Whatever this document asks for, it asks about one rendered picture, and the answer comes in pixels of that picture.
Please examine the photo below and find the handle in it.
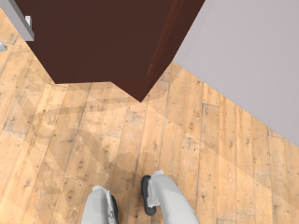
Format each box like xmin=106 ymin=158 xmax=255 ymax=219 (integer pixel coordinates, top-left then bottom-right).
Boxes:
xmin=0 ymin=0 xmax=35 ymax=41

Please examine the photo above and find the left robot shin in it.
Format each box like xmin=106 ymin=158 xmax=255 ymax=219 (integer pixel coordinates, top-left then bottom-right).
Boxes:
xmin=87 ymin=185 xmax=117 ymax=224

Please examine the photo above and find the right robot shin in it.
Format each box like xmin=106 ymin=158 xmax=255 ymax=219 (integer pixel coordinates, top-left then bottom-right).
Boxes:
xmin=147 ymin=170 xmax=164 ymax=207

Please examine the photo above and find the cupboard door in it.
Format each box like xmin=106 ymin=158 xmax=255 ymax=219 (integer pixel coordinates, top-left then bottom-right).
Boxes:
xmin=14 ymin=0 xmax=173 ymax=84

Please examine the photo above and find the robot shin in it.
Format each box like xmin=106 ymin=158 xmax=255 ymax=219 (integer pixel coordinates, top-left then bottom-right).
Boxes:
xmin=87 ymin=185 xmax=117 ymax=224
xmin=147 ymin=170 xmax=164 ymax=207

